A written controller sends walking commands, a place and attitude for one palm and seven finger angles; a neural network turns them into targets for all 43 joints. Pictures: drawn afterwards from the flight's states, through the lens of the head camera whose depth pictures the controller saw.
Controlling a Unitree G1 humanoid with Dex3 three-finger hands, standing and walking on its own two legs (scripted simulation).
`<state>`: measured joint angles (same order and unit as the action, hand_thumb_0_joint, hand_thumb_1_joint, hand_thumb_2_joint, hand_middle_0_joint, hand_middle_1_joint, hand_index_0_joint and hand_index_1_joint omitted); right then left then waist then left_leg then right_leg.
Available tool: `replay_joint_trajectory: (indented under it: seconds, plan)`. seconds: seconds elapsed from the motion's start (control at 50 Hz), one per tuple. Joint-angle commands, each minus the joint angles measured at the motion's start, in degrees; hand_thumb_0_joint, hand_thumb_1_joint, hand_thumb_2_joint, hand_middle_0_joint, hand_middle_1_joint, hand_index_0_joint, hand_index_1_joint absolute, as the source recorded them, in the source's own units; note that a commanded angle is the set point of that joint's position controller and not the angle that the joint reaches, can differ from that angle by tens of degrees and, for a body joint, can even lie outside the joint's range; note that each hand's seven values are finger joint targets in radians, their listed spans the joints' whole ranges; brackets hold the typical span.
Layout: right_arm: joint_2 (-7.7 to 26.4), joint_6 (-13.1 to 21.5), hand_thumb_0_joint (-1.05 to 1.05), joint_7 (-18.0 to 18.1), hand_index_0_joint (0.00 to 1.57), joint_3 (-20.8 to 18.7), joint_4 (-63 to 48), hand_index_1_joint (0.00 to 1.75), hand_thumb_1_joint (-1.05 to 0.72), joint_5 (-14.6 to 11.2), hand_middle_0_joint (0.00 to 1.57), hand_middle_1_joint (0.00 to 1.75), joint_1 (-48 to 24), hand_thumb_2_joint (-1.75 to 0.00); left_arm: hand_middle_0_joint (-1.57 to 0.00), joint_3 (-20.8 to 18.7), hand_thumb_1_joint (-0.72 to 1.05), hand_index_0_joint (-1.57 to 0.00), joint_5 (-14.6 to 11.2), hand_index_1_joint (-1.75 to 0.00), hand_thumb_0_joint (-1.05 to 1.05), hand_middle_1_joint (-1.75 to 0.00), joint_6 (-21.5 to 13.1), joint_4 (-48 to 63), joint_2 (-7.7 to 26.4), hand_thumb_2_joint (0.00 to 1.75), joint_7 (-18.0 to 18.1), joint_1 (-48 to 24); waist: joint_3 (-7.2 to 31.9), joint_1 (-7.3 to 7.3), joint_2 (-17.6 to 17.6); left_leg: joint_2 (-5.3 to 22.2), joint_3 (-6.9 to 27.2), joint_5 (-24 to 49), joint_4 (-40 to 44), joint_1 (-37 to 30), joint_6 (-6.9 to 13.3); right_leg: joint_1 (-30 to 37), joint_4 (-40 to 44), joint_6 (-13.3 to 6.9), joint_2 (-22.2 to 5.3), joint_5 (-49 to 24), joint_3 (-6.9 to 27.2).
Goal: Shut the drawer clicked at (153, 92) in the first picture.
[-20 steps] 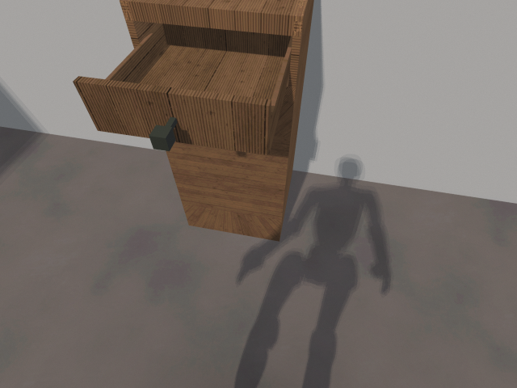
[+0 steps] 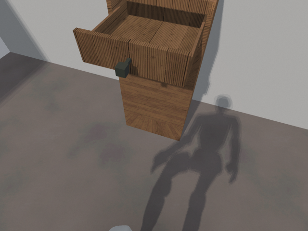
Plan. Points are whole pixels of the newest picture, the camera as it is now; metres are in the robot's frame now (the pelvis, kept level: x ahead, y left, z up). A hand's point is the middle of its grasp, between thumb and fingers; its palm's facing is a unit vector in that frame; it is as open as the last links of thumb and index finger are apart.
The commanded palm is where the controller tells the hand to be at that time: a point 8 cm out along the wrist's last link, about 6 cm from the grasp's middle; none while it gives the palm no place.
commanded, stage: turn or walk to find it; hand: left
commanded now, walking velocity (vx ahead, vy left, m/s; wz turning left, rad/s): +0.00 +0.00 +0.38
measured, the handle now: (124, 66) +0.57 +0.11 +0.10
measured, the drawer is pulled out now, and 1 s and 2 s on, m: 0.27 0.27 0.27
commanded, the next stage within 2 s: stand and wait in 0.02 s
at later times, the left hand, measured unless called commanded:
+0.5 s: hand out of the picture -0.01 +0.17 -0.17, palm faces +0.07 -0.97 -0.21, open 7.4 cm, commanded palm none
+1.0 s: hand out of the picture +0.05 +0.15 -0.16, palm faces +0.08 -0.97 -0.22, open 7.4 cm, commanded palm none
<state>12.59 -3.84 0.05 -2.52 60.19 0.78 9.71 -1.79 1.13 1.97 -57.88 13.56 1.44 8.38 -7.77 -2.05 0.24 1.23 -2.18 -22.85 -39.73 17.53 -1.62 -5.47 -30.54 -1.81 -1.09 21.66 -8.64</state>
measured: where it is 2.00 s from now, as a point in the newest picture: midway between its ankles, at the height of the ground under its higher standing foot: outside the picture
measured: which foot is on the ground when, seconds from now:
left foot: down 0.00-1.00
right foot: down 0.00-0.04, up 0.06-0.30, down 0.32-1.00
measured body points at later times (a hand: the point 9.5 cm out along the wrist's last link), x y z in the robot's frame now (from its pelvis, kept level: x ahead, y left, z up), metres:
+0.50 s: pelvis +0.00 -0.02 +0.01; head +0.04 -0.02 +0.46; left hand -0.01 +0.22 -0.15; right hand +0.06 -0.25 -0.15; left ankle +0.04 +0.12 -0.73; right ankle +0.00 -0.15 -0.73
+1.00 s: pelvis +0.03 -0.04 +0.01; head +0.05 -0.04 +0.46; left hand +0.05 +0.20 -0.14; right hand +0.05 -0.26 -0.15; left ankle +0.04 +0.12 -0.73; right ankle +0.00 -0.15 -0.73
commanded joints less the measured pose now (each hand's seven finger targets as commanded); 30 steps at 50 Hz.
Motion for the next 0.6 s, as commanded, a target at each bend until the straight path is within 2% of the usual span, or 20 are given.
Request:
replay_joint_trajectory:
  seconds: [0.0, 0.02, 0.04, 0.06, 0.08, 0.14, 0.18, 0.2, 0.24, 0.26, 0.28, 0.3, 0.32, 0.34, 0.36, 0.38, 0.42, 0.44, 0.5, 0.58]
  plan:
    - [9.9, 1.6, 0.00, 0.2, 0.20, -2.2, -3.5, 0.30, -0.90, 0.9, 0.20, 0.30, 7.9, -0.90, -0.20, -2.9, 0.90, -0.20, -1.0, -0.30, 0.00, -0.30, -0.7, 5.0, 9.5, 0.90, 0.4, 2.0, 6.7, -1.76, -10.1, 11.1, 15.1, 32.7, 15.5, -10.7, 6.7, -12.2, -15.1, 1.7, -8.0, -23.1, 0.6]
    - [12.6, 1.8, 0.00, 0.6, 0.20, -2.8, -3.5, 0.30, -0.90, 1.1, 0.20, 0.30, 10.2, -0.90, -0.20, -2.1, 0.90, -0.20, -1.1, -0.30, 0.00, -0.30, -0.4, 6.5, 6.7, 0.90, 0.4, 1.6, 7.9, -1.96, -16.9, 20.8, 28.7, 41.3, 22.2, -10.6, 14.5, -17.1, -25.8, 3.6, -1.6, 13.7, 2.8]
    - [12.6, 1.9, 0.00, 1.0, 0.20, -2.8, -3.1, 0.30, -0.90, 1.1, 0.20, 0.30, 10.0, -0.90, -0.20, -2.4, 0.90, -0.20, -0.5, -0.30, 0.00, -0.30, 0.4, 6.4, 6.9, 0.90, 0.8, 0.9, 8.4, -2.05, -9.8, 20.6, 28.2, 21.9, 25.2, -6.3, 14.7, -15.9, -31.6, 2.4, -1.8, 15.7, 9.1]
    - [12.0, 2.1, 0.00, 1.3, 0.20, -2.7, -4.3, 0.30, -0.90, 1.1, 0.20, 0.30, 6.7, -0.90, -0.20, -2.7, 0.90, -0.20, -0.4, -0.30, 0.00, -0.30, 0.6, 6.2, 6.1, 0.90, 0.5, 0.6, 6.8, -0.33, -10.5, 18.6, 27.1, 7.6, 27.1, -2.9, 13.2, -17.8, -32.8, 2.3, -2.6, 11.6, 10.6]
    - [10.1, 2.5, 0.00, 1.5, 0.20, -2.3, -4.9, 0.30, -0.90, 1.0, 0.20, 0.30, 4.3, -0.90, -0.20, -2.6, 0.90, -0.20, -0.2, -0.30, 0.00, -0.30, 0.4, 5.8, 6.0, 0.90, 0.1, 0.6, 5.0, 0.79, -8.1, 17.0, 25.3, 2.9, 27.8, -1.0, 12.2, -18.7, -31.9, 2.4, -3.2, 7.9, 11.0]
    - [8.3, 3.2, 0.00, 1.9, 0.20, -1.9, -4.3, 0.30, -0.90, 0.9, 0.20, 0.30, 3.8, -0.90, -0.20, -2.0, 0.90, -0.20, -0.1, -0.30, 0.00, -0.30, 0.0, 4.6, 3.5, 0.90, -0.4, 2.7, 8.3, 1.52, -7.1, 13.9, 19.1, 10.2, 26.4, -5.2, 11.1, -17.8, -22.9, 2.9, -2.7, 5.6, 9.3]
    - [7.9, 3.2, 0.00, 1.9, 0.20, -2.0, -3.9, 0.30, -0.90, 0.9, 0.20, 0.30, 3.8, -0.90, -0.20, -1.3, 0.90, -0.20, -0.1, -0.30, 0.00, -0.30, -0.3, 3.6, 2.1, 0.90, -0.4, 4.3, 10.3, 1.53, -7.1, 12.7, 15.9, 11.1, 25.1, -5.5, 10.6, -13.0, -14.6, 2.8, -1.6, 5.8, 7.6]
    - [7.6, 3.1, 0.00, 1.8, 0.20, -2.0, -3.7, 0.30, -0.90, 0.8, 0.20, 0.30, 3.7, -0.90, -0.20, -1.2, 0.90, -0.20, -0.2, -0.30, 0.00, -0.30, -0.4, 2.8, 1.8, 0.90, -0.3, 5.9, 10.9, 1.71, -6.8, 12.0, 15.1, 9.7, 25.0, -4.5, 10.0, -10.3, -10.5, 2.6, -0.9, 4.6, 6.8]
    - [6.7, 2.9, 0.00, 1.7, 0.20, -2.0, -3.2, 0.30, -0.90, 0.4, 0.20, 0.30, 2.7, -0.90, -0.20, -1.0, 0.90, -0.20, 0.0, -0.30, 0.00, -0.30, -0.7, 0.8, 1.3, 0.90, -0.1, 9.9, 9.3, 3.20, -5.3, 9.2, 11.7, 4.9, 22.8, 0.2, 7.2, -3.8, 0.7, 2.5, -0.2, -4.0, 6.0]
    - [5.1, 2.8, 0.00, 1.4, 0.20, -1.8, -3.1, 0.30, -0.90, 0.0, 0.20, 0.30, 2.6, -0.90, -0.20, -1.0, 0.90, -0.20, 0.2, -0.30, 0.00, -0.30, -1.0, 0.0, 2.8, 0.90, 0.2, 10.7, 7.2, 3.27, -2.0, 5.4, 9.1, 2.5, 19.7, 2.1, 4.7, -3.0, 7.5, 1.8, -1.9, -5.4, 9.9]
    - [3.1, 2.6, 0.00, 1.1, 0.20, -1.4, -3.1, 0.30, -0.90, -0.5, 0.20, 0.30, 3.4, -0.90, -0.20, -1.2, 0.90, -0.20, 0.3, -0.30, 0.00, -0.30, -1.6, 0.3, 5.7, 0.90, 0.4, 9.7, 6.2, 2.27, 2.9, 1.5, 6.1, 1.7, 15.5, 1.7, 2.2, -5.8, 12.7, -0.7, -7.9, -1.9, 18.0]
    - [1.5, 2.3, 0.00, 0.6, 0.20, -1.1, -2.9, 0.30, -0.90, -0.4, 0.20, 0.30, 4.2, -0.90, -0.20, -1.4, 0.90, -0.20, 0.2, -0.30, 0.00, -0.30, -1.5, 0.4, 7.9, 0.90, 0.3, 7.3, 5.2, 0.72, 4.9, -0.6, 3.8, 2.4, 12.9, -3.6, 1.1, -12.6, 16.2, -3.0, -12.5, 5.1, 21.1]
    - [1.5, 2.2, 0.00, 0.3, 0.20, -1.0, -2.3, 0.30, -0.90, -0.1, 0.20, 0.30, 5.9, -0.90, -0.20, -1.2, 0.90, -0.20, 0.2, -0.30, 0.00, -0.30, -1.1, 0.8, 8.9, 0.90, 0.0, 4.4, 4.9, -0.82, 2.4, -1.1, 3.2, 4.6, 12.8, -8.8, 1.1, -18.2, 15.7, -3.0, -12.2, 10.3, 19.8]
    - [1.2, 2.1, 0.00, 0.5, 0.20, -0.9, -1.5, 0.30, -0.90, 0.0, 0.20, 0.30, 5.6, -0.90, -0.20, -0.9, 0.90, -0.20, 0.1, -0.30, 0.00, -0.30, -1.4, 0.7, 7.6, 0.90, 0.1, 3.8, 5.0, -0.46, 5.8, -0.4, 3.6, 8.1, 11.8, -9.8, 1.5, -18.7, 14.8, -2.1, -8.8, 6.7, 17.9]
    - [2.2, 2.3, 0.00, 0.7, 0.20, -1.0, -1.3, 0.30, -0.90, -0.1, 0.20, 0.30, 5.3, -0.90, -0.20, -0.7, 0.90, -0.20, -0.1, -0.30, 0.00, -0.30, -1.7, 0.0, 6.6, 0.90, 0.2, 3.7, 4.4, -0.36, 7.0, 0.7, 4.2, 10.6, 12.4, -9.7, 1.7, -17.3, 14.0, -1.4, -7.8, 2.2, 16.3]
    - [2.7, 2.5, 0.00, 0.8, 0.20, -1.1, -1.0, 0.30, -0.90, -0.3, 0.20, 0.30, 5.2, -0.90, -0.20, -0.7, 0.90, -0.20, -0.2, -0.30, 0.00, -0.30, -1.8, -0.4, 6.4, 0.90, 0.3, 3.8, 4.3, -0.32, 5.5, 1.7, 4.7, 12.7, 13.8, -9.9, 1.7, -16.1, 12.7, -0.8, -6.9, -1.4, 15.1]
    - [3.3, 3.0, 0.00, 1.1, 0.20, -0.7, -0.1, 0.30, -0.90, -0.1, 0.20, 0.30, 4.4, -0.90, -0.20, -0.6, 0.90, -0.20, -0.5, -0.30, 0.00, -0.30, -1.7, -1.6, 5.2, 0.90, 0.3, 5.1, 3.6, 0.61, -1.2, 3.8, 6.9, 14.5, 17.7, -7.9, 2.0, -12.1, 10.2, 0.4, -4.8, -5.5, 13.0]
    - [3.8, 3.2, 0.00, 1.1, 0.20, -0.7, 0.0, 0.30, -0.90, -0.1, 0.20, 0.30, 3.7, -0.90, -0.20, -0.6, 0.90, -0.20, -0.5, -0.30, 0.00, -0.30, -1.7, -2.2, 4.8, 0.90, 0.4, 6.1, 4.4, 1.20, -2.6, 4.5, 7.7, 13.8, 19.0, -7.0, 2.3, -9.8, 9.7, 0.6, -4.2, -6.6, 12.6]
    - [3.7, 3.5, 0.00, 1.4, 0.20, -0.6, 0.6, 0.30, -0.90, -0.2, 0.20, 0.30, 3.5, -0.90, -0.20, -0.6, 0.90, -0.20, -0.5, -0.30, 0.00, -0.30, -2.1, -3.4, 4.7, 0.90, 0.4, 7.3, 5.5, 1.55, 0.1, 4.2, 6.1, 16.4, 18.3, -8.2, 2.0, -7.6, 10.7, 0.4, -4.9, -10.6, 12.7]
    - [3.5, 3.6, 0.00, 1.6, 0.20, -0.5, 1.5, 0.30, -0.90, -0.2, 0.20, 0.30, 3.8, -0.90, -0.20, -0.7, 0.90, -0.20, -0.5, -0.30, 0.00, -0.30, -2.3, -3.7, 4.5, 0.90, 0.6, 7.0, 5.8, 1.51, -0.3, 4.2, 5.3, 18.9, 18.0, -9.6, 1.7, -6.9, 11.1, 0.3, -4.8, -13.9, 12.7]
